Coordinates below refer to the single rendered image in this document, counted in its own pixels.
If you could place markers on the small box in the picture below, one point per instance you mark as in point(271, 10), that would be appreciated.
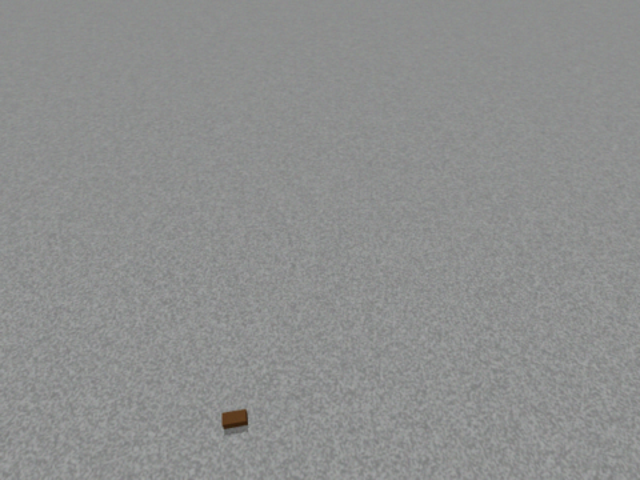
point(234, 419)

